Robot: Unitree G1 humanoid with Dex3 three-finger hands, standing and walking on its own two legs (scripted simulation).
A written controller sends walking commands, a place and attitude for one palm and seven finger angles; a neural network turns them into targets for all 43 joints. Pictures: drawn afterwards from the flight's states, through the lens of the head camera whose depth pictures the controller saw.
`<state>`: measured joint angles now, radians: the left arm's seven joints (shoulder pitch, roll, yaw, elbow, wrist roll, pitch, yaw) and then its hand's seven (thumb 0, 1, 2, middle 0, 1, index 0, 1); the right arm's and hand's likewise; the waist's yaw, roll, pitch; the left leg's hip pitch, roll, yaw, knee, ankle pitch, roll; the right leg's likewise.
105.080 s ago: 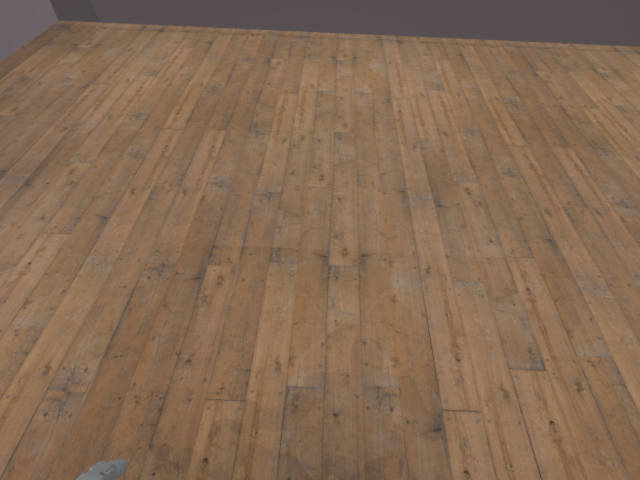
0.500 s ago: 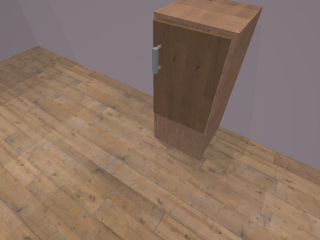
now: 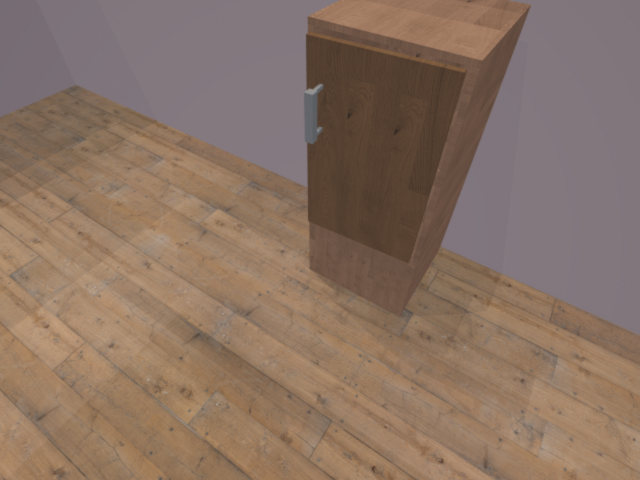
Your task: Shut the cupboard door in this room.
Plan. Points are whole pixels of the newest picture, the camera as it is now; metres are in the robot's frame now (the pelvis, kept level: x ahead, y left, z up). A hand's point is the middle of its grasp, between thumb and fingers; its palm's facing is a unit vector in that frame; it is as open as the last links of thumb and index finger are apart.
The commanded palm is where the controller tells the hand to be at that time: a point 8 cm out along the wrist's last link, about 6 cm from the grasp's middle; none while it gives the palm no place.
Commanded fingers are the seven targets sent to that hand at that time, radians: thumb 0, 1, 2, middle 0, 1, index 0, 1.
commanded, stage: walk to a spot facing it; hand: left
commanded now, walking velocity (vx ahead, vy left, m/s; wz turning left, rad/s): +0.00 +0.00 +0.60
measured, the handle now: (315, 113) +0.92 +0.05 -0.03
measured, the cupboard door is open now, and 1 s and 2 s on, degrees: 3 3 3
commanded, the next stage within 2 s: turn to face it in 1.82 s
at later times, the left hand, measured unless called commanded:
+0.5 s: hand out of the picture +0.03 +0.22 -0.18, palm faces +0.27 -0.94 -0.23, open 7.4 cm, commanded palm none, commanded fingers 0.00 0.90 0.90 -0.20 -0.30 -0.20 -0.30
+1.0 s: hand out of the picture -0.08 +0.17 -0.18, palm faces +0.58 -0.77 -0.28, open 7.4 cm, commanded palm none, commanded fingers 0.00 0.90 0.90 -0.20 -0.30 -0.20 -0.30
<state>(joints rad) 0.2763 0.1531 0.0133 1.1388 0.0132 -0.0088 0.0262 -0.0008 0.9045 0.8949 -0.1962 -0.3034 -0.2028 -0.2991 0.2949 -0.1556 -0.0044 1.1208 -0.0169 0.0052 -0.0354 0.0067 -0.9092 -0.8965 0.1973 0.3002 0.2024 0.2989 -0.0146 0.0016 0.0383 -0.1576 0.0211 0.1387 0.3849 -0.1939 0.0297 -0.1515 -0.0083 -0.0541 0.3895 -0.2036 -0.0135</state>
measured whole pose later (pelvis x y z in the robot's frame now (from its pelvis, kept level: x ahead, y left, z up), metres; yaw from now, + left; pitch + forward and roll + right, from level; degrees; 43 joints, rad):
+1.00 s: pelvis +0.01 -0.03 -0.02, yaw +36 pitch +0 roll +2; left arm 0.25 0.23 0.06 0.88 0.03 0.01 0.02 0.00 0.90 0.89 -0.20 -0.30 -0.21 -0.30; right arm 0.13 -0.25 -0.06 0.88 -0.02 0.07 0.03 0.01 -0.91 -0.90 0.19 0.30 0.20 0.30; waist -0.01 -0.04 0.14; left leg -0.34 0.01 0.07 0.66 -0.34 -0.02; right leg -0.20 -0.15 -0.16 0.65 -0.43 0.03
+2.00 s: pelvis +0.16 +0.18 -0.01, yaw +71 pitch +1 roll +1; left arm 0.16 0.22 0.09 0.87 0.03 -0.01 -0.02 0.00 0.91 0.90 -0.19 -0.30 -0.20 -0.30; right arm 0.23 -0.18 -0.02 0.95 -0.03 -0.02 -0.01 0.01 -0.91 -0.90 0.20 0.30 0.20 0.30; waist -0.01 -0.01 0.08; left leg -0.25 -0.04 0.03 0.47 -0.23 0.05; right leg -0.56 -0.13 -0.03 0.90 -0.27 0.06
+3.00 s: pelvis +0.24 +0.29 -0.01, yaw +39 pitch +1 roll +0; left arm 0.18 0.22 0.07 0.87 0.03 0.04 -0.01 0.00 0.90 0.89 -0.20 -0.30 -0.20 -0.30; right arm 0.17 -0.25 -0.05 0.89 -0.02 0.06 -0.02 0.01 -0.91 -0.90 0.20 0.30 0.20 0.30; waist 0.00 0.01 0.10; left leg -0.47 0.07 0.04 0.99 -0.44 -0.07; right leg -0.28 0.02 0.02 0.56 -0.28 -0.02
